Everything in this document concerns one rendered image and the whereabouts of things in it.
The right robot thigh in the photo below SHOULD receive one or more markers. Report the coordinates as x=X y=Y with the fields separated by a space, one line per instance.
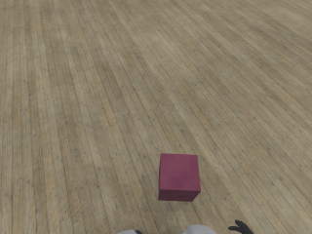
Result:
x=198 y=229

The robot right hand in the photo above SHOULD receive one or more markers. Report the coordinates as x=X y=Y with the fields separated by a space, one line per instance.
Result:
x=242 y=227

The carton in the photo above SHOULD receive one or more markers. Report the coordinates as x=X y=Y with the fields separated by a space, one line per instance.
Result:
x=179 y=177

